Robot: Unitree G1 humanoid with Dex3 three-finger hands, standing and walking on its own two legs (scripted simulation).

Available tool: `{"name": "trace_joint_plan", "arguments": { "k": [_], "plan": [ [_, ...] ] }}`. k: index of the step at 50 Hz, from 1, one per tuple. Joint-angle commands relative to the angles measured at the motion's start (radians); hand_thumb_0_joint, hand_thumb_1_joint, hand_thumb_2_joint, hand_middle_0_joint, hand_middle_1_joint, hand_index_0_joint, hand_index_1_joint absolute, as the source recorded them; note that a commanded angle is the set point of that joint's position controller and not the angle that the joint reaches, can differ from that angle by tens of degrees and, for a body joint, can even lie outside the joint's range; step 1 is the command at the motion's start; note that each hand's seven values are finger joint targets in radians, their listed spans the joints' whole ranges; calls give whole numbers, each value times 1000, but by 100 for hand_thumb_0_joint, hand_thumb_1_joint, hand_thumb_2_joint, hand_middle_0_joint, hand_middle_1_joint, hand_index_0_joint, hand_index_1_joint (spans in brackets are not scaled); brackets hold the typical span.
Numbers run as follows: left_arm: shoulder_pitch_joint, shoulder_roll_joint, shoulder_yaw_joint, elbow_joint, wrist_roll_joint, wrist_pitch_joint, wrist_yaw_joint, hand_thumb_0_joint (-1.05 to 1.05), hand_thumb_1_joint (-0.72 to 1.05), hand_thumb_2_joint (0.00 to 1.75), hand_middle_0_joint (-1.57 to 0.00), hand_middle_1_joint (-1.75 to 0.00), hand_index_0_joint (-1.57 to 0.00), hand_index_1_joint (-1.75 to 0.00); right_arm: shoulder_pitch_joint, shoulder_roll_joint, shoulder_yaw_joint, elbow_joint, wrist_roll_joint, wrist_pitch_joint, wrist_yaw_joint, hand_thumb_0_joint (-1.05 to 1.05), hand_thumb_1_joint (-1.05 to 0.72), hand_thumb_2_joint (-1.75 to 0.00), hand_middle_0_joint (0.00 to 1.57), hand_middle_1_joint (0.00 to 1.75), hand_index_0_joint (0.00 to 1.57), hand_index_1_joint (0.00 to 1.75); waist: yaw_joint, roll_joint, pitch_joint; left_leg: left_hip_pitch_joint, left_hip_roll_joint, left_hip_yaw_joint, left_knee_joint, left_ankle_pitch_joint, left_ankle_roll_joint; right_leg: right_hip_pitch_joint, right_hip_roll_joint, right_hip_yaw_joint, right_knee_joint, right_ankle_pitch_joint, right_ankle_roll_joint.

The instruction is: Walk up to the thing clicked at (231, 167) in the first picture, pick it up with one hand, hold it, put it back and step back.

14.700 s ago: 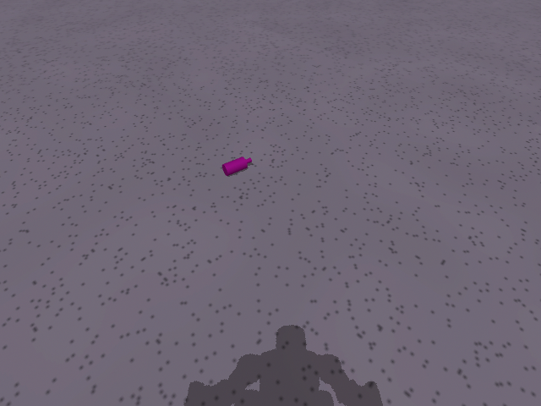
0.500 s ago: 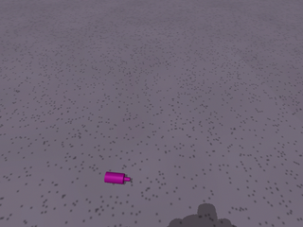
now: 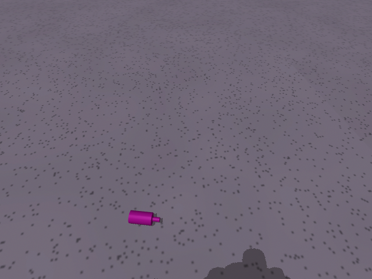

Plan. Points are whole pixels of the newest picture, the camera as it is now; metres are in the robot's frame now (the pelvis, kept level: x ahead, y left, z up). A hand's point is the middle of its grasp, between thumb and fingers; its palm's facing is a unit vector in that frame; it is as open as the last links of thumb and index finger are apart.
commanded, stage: walk up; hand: left
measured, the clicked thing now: (144, 218) +0.57 +0.24 -0.75
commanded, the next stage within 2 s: none
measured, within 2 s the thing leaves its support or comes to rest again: neither
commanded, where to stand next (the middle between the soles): +0.15 -0.01 m, yaw -1 degrees
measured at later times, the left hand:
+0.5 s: hand out of the picture +0.07 +0.27 -0.17, palm faces -0.03 -0.91 -0.41, open 7.4 cm
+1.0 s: hand out of the picture +0.14 +0.25 -0.16, palm faces -0.06 -0.88 -0.46, open 7.4 cm
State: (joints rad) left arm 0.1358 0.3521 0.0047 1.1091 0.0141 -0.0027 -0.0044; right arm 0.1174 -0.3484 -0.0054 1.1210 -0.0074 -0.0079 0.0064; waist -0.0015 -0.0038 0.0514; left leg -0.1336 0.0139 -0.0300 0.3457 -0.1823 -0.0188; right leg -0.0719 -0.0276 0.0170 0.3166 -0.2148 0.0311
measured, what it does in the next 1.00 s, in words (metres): walks ahead: left foot, then right foot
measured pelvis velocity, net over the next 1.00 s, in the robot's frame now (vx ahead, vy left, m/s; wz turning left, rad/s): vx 0.10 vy -0.03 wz -0.06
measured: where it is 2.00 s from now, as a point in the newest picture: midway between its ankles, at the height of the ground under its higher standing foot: outside the picture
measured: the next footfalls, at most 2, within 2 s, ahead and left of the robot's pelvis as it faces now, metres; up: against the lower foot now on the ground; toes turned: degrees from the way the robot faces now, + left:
left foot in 0.52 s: +0.28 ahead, +0.10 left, +0.00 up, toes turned +0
right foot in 0.90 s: +0.16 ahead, -0.15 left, +0.00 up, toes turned +1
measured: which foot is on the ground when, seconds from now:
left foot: down 0.00-0.24, up 0.26-0.50, down 0.52-0.92, up 0.94-1.00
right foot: down 0.00-0.56, up 0.58-0.88, down 0.90-1.00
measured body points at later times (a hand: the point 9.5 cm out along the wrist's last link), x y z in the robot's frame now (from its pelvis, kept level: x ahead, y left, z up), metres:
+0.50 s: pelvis +0.10 -0.01 -0.02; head +0.16 -0.01 +0.42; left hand +0.08 +0.32 -0.14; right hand +0.21 -0.32 -0.14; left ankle +0.23 +0.10 -0.74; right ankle -0.02 -0.14 -0.75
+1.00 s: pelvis +0.10 -0.03 -0.03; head +0.14 -0.06 +0.41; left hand +0.14 +0.29 -0.13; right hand +0.22 -0.34 -0.16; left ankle +0.19 +0.10 -0.70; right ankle +0.12 -0.12 -0.75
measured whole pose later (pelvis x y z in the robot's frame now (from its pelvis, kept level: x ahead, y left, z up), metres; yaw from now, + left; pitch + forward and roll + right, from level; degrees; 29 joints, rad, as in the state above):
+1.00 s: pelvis +0.10 -0.03 -0.03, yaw -4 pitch -3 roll +2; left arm 0.29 0.37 0.07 0.85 0.05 0.04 0.00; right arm 0.12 -0.39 -0.09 0.80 -0.01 0.09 0.00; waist 0.05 0.04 0.16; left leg -0.55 -0.08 -0.08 1.01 -0.46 0.01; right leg -0.34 0.00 -0.02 0.77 -0.38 -0.06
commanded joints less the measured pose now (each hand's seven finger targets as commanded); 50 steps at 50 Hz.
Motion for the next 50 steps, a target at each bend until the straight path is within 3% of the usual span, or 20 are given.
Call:
{"name": "trace_joint_plan", "arguments": {
  "k": [1,4,8,10,12,13,14,16,23,25,27,28,29,32,39,43,45,46,48,50],
  "plan": [
    [42,260,84,-94,13,-32,-8,0,90,90,-20,-30,-20,-30,49,-269,-89,-104,-22,-21,12,0,-90,-90,20,30,20,30,6,38,-83,-16,66,-102,-11,-423,109,-43,-41,59,56,-371,-105],
    [9,232,90,-133,21,-33,-19,0,90,90,-20,-30,-20,-30,55,-269,-100,-138,-25,-19,19,0,-90,-90,20,30,20,30,-9,71,71,-72,114,-200,-70,-492,141,-227,-16,47,123,-375,-101],
    [45,200,92,-163,18,-49,-17,0,90,90,-20,-30,-20,-30,85,-300,-120,-184,-24,-30,21,0,-90,-90,20,30,20,30,-6,141,89,43,233,-296,-59,-181,232,-303,23,-40,201,-218,-80],
    [162,210,102,-135,17,-66,-11,0,90,90,-20,-30,-20,-30,23,-275,-114,-227,-16,-20,28,0,-90,-90,20,30,20,30,60,124,53,-88,175,-205,81,-106,192,-77,21,-2,45,-171,-98],
    [351,365,146,-96,17,-84,2,0,90,90,-20,-30,-20,-30,-53,-163,-85,-296,-18,-15,27,0,-90,-90,20,30,20,30,129,-231,84,-531,-84,31,556,-325,64,271,-243,461,-107,135,-153],
    [312,378,147,-134,16,-87,5,0,90,90,-20,-30,-20,-30,-50,-191,-90,-299,-29,-16,12,0,-90,-90,20,30,20,30,113,-106,120,-603,-37,-27,611,-364,47,263,-353,509,-54,379,-250],
    [290,357,146,-162,8,-83,7,0,90,90,-20,-30,-20,-30,-24,-212,-94,-297,-25,-26,7,0,-90,-90,20,30,20,30,96,-49,109,-588,-9,-49,611,-372,46,273,-369,477,-4,572,-306],
    [257,304,135,-188,-3,-76,14,0,90,90,-20,-30,-20,-30,-13,-210,-96,-301,-13,-28,16,0,-90,-90,20,30,20,30,69,-55,84,-573,13,-53,582,-347,54,310,-271,284,35,702,-269],
    [149,260,97,-276,-5,-56,32,0,90,90,-20,-30,-20,-30,25,-154,-98,-316,-9,-7,34,0,-90,-90,20,30,20,30,26,-130,13,-170,0,64,221,43,55,4,-115,33,145,589,-162],
    [130,247,86,-286,-22,-47,33,0,90,90,-20,-30,-20,-30,148,-183,-120,-272,-10,-11,21,0,-90,-90,20,30,20,30,-46,-61,-105,135,-32,91,107,289,92,-125,-75,6,361,515,-119],
    [209,164,61,-298,-50,-44,37,0,90,90,-20,-30,-20,-30,258,-295,-155,-274,-26,-12,-3,0,-90,-90,20,30,20,30,-95,231,-229,387,201,-193,130,661,197,-336,86,25,731,-26,-47],
    [318,174,65,-265,-59,-20,50,0,90,90,-20,-30,-20,-30,182,-292,-147,-314,-13,-10,-15,0,-90,-90,20,30,20,30,-36,180,-286,271,337,-383,75,513,298,-266,127,67,830,-390,-51],
    [340,220,68,-231,-54,1,57,0,90,90,-20,-30,-20,-30,108,-292,-141,-327,8,-8,-18,0,-90,-90,20,30,20,30,-14,182,-249,138,396,-451,25,369,354,-219,78,87,920,-426,-61],
    [318,251,82,-202,-37,14,39,0,90,90,-20,-30,-20,-30,-44,-227,-117,-371,5,18,-19,0,-90,-90,20,30,20,30,40,95,-65,-124,248,-203,-43,79,205,-205,30,108,833,-357,-79],
    [298,206,100,-233,-15,27,32,0,90,90,-20,-30,-20,-30,-22,-263,-130,-395,-16,39,-7,0,-90,-90,20,30,20,30,18,187,-26,-206,259,-153,26,147,265,-220,34,-16,613,-306,-40],
    [374,198,120,-239,5,33,19,0,90,90,-20,-30,-20,-30,-94,-261,-134,-450,-10,59,-6,0,-90,-90,20,30,20,30,72,164,-85,-305,244,-153,98,-30,189,-88,27,-44,369,-120,-70],
    [357,252,143,-267,28,22,19,0,90,90,-20,-30,-20,-30,-81,-194,-116,-466,-1,70,-6,0,-90,-90,20,30,20,30,83,-28,-51,-425,112,-71,296,-243,107,-99,-77,148,177,-198,-119],
    [252,344,158,-325,44,11,22,0,90,90,-20,-30,-20,-30,-30,-143,-104,-461,8,74,-7,0,-90,-90,20,30,20,30,58,-275,14,-506,-105,0,587,-392,18,-228,-327,540,-46,-241,-202],
    [97,391,160,-389,48,3,31,0,90,90,-20,-30,-20,-30,-1,-236,-136,-434,-3,84,-24,0,-90,-90,20,30,20,30,41,-185,62,-358,-107,-171,907,-409,24,-494,-420,588,-77,-142,-329],
    [23,282,137,-395,36,-8,36,0,90,90,-20,-30,-20,-30,59,-224,-135,-394,10,78,-15,0,-90,-90,20,30,20,30,-18,-66,67,-363,-131,-191,994,-276,20,-417,-246,293,34,113,-232]
  ]
}}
